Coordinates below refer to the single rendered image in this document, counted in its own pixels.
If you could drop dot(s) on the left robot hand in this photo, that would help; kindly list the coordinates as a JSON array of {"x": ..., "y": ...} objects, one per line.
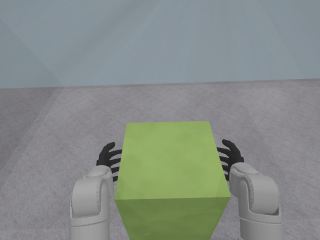
[{"x": 104, "y": 158}]

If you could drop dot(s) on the left robot forearm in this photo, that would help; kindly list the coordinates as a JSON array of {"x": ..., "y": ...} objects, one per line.
[{"x": 89, "y": 205}]

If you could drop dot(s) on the right robot forearm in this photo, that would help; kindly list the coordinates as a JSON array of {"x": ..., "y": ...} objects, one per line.
[{"x": 259, "y": 205}]

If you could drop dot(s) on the right robot hand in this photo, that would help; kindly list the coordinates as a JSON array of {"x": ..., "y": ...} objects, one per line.
[{"x": 233, "y": 154}]

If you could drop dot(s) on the carton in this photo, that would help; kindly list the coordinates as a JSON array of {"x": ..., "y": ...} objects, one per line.
[{"x": 171, "y": 184}]

